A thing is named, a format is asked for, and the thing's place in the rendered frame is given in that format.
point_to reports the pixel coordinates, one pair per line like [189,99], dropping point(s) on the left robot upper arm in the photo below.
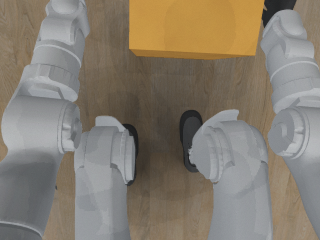
[38,131]

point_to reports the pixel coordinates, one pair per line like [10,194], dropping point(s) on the right robot upper arm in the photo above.
[295,135]

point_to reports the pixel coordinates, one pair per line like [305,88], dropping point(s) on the right robot shin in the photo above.
[226,115]

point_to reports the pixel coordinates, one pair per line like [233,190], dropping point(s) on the carton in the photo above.
[194,29]

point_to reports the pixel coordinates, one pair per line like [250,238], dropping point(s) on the robot right forearm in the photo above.
[289,60]

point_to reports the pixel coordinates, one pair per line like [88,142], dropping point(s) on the robot shin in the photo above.
[79,153]
[226,115]

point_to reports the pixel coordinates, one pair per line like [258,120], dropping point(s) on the right robot hand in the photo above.
[273,6]

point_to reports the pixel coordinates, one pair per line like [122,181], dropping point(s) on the robot left forearm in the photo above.
[57,55]

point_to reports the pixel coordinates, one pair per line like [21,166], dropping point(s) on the left robot shin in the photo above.
[79,153]

